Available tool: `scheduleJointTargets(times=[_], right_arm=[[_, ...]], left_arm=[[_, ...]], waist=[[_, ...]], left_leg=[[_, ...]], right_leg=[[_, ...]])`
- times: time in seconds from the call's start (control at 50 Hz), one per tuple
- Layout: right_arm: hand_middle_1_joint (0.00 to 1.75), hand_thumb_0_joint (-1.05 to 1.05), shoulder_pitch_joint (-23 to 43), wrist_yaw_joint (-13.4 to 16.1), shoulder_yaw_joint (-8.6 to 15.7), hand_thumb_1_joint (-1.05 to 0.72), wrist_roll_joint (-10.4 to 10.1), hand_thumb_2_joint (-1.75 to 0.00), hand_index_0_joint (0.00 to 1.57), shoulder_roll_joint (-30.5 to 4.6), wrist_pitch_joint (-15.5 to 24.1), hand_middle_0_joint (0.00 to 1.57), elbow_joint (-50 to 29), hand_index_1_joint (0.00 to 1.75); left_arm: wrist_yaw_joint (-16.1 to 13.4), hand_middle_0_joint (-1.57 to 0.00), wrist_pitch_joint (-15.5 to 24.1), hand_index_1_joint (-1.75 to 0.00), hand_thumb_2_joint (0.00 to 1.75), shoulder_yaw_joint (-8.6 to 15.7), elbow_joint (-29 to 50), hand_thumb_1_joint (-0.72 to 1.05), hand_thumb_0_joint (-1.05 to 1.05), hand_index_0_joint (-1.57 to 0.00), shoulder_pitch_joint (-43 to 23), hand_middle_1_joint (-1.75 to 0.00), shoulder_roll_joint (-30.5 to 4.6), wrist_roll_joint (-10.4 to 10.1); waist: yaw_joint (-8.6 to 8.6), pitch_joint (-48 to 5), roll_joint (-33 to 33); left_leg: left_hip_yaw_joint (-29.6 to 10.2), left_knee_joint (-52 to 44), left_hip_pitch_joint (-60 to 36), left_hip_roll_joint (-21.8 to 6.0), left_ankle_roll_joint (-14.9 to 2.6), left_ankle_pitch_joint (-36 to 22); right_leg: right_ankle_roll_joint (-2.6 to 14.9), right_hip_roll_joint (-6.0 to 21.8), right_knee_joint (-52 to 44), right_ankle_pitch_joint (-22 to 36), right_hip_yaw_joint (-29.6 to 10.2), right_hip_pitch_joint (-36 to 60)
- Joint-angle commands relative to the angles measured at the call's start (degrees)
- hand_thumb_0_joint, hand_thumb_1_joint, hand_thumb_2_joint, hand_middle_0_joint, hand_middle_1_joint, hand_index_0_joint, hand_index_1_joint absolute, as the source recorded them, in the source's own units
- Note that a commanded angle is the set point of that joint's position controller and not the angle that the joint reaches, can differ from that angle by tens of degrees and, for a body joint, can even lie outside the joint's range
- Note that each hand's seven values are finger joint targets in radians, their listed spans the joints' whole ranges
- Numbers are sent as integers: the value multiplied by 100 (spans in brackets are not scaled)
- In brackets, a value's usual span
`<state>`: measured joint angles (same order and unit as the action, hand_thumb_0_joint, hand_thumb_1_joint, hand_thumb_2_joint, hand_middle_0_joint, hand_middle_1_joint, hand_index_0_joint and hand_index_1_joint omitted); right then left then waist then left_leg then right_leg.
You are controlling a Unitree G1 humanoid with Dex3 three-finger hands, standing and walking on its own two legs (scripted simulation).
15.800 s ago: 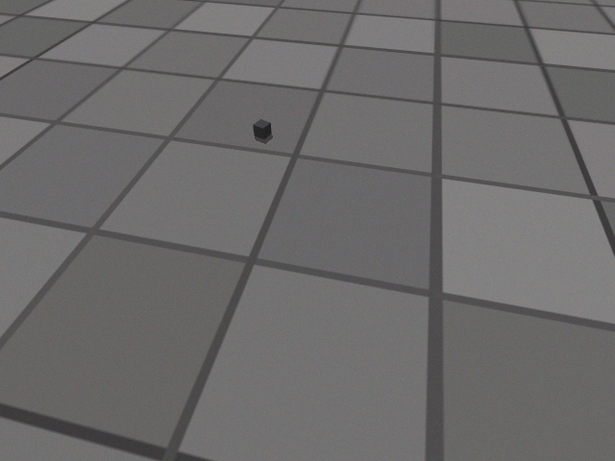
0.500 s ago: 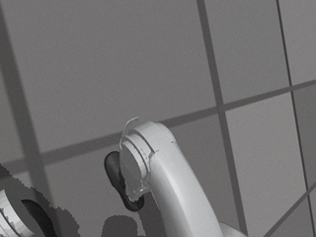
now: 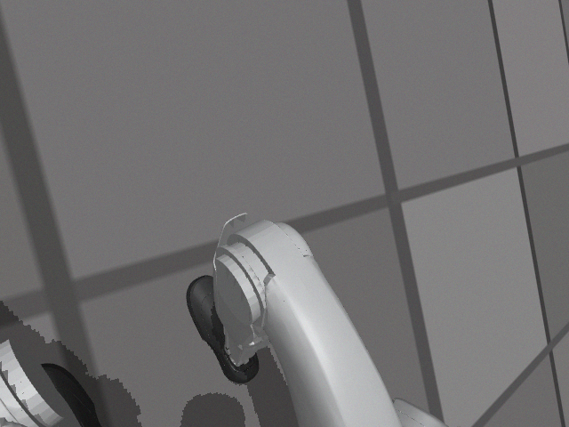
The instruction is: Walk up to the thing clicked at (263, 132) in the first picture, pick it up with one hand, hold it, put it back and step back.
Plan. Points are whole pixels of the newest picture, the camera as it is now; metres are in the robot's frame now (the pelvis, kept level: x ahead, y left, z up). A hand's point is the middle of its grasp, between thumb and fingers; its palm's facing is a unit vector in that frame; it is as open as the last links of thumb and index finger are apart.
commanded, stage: close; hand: left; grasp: from above
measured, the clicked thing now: out of the picture +0.43 +0.36 -0.28
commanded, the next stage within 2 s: settle in 1.60 s
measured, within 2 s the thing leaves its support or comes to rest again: neither
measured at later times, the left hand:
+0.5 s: hand out of the picture +0.42 +0.36 -0.27, palm faces -0.05 -0.44 -0.90, open 12.3 cm
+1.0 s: hand out of the picture +0.42 +0.36 -0.26, palm faces -0.06 -0.44 -0.89, open 11.4 cm
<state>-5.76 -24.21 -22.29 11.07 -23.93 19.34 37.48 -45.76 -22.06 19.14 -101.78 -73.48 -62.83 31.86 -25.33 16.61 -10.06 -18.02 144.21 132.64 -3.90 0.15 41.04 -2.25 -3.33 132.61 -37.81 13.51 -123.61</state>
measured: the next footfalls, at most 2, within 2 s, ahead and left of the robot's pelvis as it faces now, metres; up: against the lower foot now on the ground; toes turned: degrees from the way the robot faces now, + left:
none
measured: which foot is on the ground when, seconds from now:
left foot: down 0.00-1.00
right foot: down 0.00-1.00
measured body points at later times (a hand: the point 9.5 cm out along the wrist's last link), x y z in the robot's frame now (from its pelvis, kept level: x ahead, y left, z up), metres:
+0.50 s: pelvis +0.00 +0.00 +0.00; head +0.30 +0.13 +0.30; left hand +0.43 +0.37 -0.21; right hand +0.02 -0.24 -0.04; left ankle +0.06 +0.13 -0.29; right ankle +0.12 -0.11 -0.29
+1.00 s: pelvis +0.00 +0.00 +0.00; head +0.30 +0.13 +0.31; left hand +0.42 +0.38 -0.21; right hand +0.03 -0.24 -0.04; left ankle +0.06 +0.13 -0.29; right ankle +0.12 -0.11 -0.29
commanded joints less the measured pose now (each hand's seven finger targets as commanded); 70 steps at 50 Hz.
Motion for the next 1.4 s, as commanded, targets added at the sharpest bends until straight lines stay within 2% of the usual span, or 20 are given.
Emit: scheduleJointTargets(times=[0.0,0.12,0.16,0.24,0.34,0.36,0.44,0.5,0.62,0.76,0.8,0.82,0.92,0.94,1.0,1.02,1.12,1.18,1.2,1.38], right_arm=[[30,0,-1221,-14,482,-90,14,-90,20,-2023,-10,20,257,30],[30,0,-1222,-1,427,-90,20,-90,20,-1988,-11,20,279,30],[30,0,-1236,10,461,-89,-3,-90,20,-2015,-24,20,296,30],[30,0,-1201,21,448,-89,30,-90,20,-1986,-10,20,260,30],[30,0,-1214,50,467,-90,51,-90,20,-1999,13,20,315,30],[30,0,-1111,59,455,-89,28,-90,20,-1961,17,20,334,30],[30,0,-1176,69,448,-89,71,-90,20,-1976,49,20,353,30],[30,0,-1152,60,433,-89,79,-90,20,-1983,51,20,339,30],[30,0,-1133,81,398,-89,102,-90,20,-1973,77,20,297,30],[30,0,-1127,104,413,-89,82,-90,20,-1964,86,20,318,30],[30,0,-1113,88,401,-89,80,-90,20,-1930,99,20,290,30],[30,0,-1180,82,432,-89,76,-90,20,-1958,81,20,306,30],[30,0,-1102,98,471,-89,58,-90,20,-1938,111,20,367,30],[30,0,-1102,105,468,-89,80,-90,20,-1942,119,20,355,30],[30,0,-1121,121,493,-89,84,-90,20,-1943,146,20,410,30],[30,0,-1155,102,464,-89,83,-90,20,-1939,145,20,323,30],[30,0,-1186,109,444,-89,126,-90,20,-1943,169,20,340,30],[30,0,-1170,103,433,-89,112,-90,20,-1962,201,20,391,30],[30,0,-1230,95,433,-89,137,-90,20,-1972,191,20,372,30],[30,0,-1135,120,412,-89,114,-90,20,-1948,206,20,255,30]], left_arm=[[-194,-29,38,-88,99,-164,511,-33,0,-24,-1047,-82,-998,102],[-155,-31,70,-83,94,-93,479,-29,0,-26,-1033,-77,-1054,10],[-168,-33,71,-81,94,-96,438,-28,0,-27,-1036,-76,-1038,72],[-116,-36,88,-80,91,-196,525,-23,0,-31,-953,-75,-1071,159],[-129,-39,116,-79,92,-185,492,-22,0,-33,-916,-73,-1068,177],[-127,-39,115,-77,92,-170,493,-21,0,-34,-987,-71,-1074,171],[-158,-43,148,-79,94,-117,440,-15,0,-38,-922,-72,-1070,149],[-161,-46,157,-74,89,-133,434,-13,0,-40,-954,-69,-1071,148],[-91,-47,166,-74,89,-202,459,-11,0,-42,-940,-68,-1060,124],[-85,-52,178,-73,90,-176,430,-5,0,-46,-907,-66,-1114,206],[-33,-50,154,-73,89,-262,504,-7,0,-45,-895,-67,-1016,210],[-50,-51,156,-72,88,-223,442,-6,0,-46,-861,-65,-1015,231],[-46,-54,169,-69,85,-227,434,-2,0,-49,-935,-62,-1058,336],[-10,-55,176,-68,84,-284,482,-2,0,-49,-869,-62,-1037,332],[-40,-55,199,-68,84,-224,409,0,0,-50,-885,-62,-1023,310],[-61,-57,192,-68,87,-245,468,0,0,-51,-865,-62,-995,306],[-91,-63,219,-68,87,-242,453,7,0,-56,-940,-61,-965,215],[-146,-63,235,-69,89,-156,443,9,0,-57,-978,-62,-1106,196],[-151,-65,234,-69,88,-125,374,11,0,-59,-925,-62,-1038,133],[-16,-68,224,-69,88,-207,476,16,0,-62,-842,-63,-1082,187]], waist=[[-457,-3614,3247],[-446,-3615,3188],[-403,-3615,3235],[-441,-3514,3258],[-437,-3622,3196],[-395,-3565,3132],[-437,-3621,3116],[-443,-3575,3174],[-461,-3608,3114],[-401,-3592,3138],[-416,-3576,3162],[-409,-3625,3180],[-419,-3399,3188],[-447,-3412,3195],[-438,-3394,3198],[-421,-3509,3180],[-481,-3644,3098],[-435,-3617,3080],[-453,-3640,3108],[-438,-3550,3102]], left_leg=[[466,-1393,-2728,-187,11,-1225],[476,-1371,-2678,-192,10,-1212],[431,-1419,-2735,-224,24,-1172],[442,-1473,-2680,-188,5,-1058],[500,-1426,-2647,-181,-6,-1107],[468,-1402,-2614,-200,-8,-1044],[470,-1402,-2662,-201,-3,-1107],[431,-1462,-2674,-209,3,-1090],[498,-1376,-2673,-194,-9,-1223],[500,-1406,-2660,-206,-5,-1146],[490,-1410,-2680,-196,3,-1189],[451,-1465,-2731,-221,14,-1234],[377,-1562,-2694,-218,21,-908],[424,-1537,-2685,-188,6,-856],[399,-1584,-2696,-203,21,-828],[411,-1539,-2800,-212,21,-1034],[476,-1452,-2753,-197,-3,-1228],[481,-1413,-2691,-199,-9,-1152],[510,-1432,-2731,-195,1,-1206],[476,-1455,-2709,-199,5,-1114]], right_leg=[[196,-244,-1147,1779,434,2140],[187,-254,-1143,1751,417,2118],[214,-263,-1134,1671,463,2045],[216,-254,-1176,1591,436,2073],[209,-277,-1227,1660,410,2226],[203,-255,-1213,1583,412,2071],[196,-270,-1207,1659,424,2192],[211,-255,-1195,1619,442,2138],[185,-270,-1209,1751,397,2227],[192,-279,-1253,1664,394,2238],[201,-266,-1204,1678,395,2148],[217,-285,-1189,1702,432,2187],[231,-225,-1172,1426,454,1932],[224,-252,-1215,1385,412,1968],[227,-232,-1210,1372,435,1990],[224,-248,-1226,1542,420,2056],[193,-269,-1261,1742,380,2250],[176,-236,-1277,1673,370,2246],[177,-258,-1278,1734,365,2339],[193,-270,-1256,1607,375,2223]])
